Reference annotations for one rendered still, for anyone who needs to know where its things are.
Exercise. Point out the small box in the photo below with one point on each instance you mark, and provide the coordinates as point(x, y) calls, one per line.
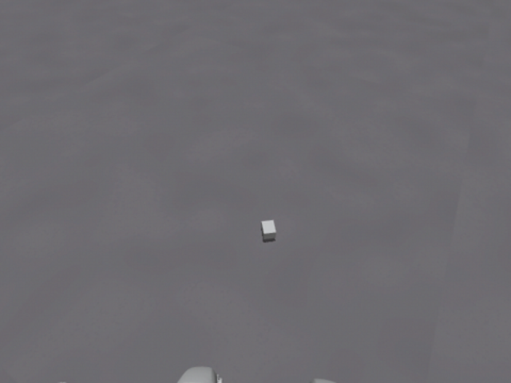
point(268, 229)

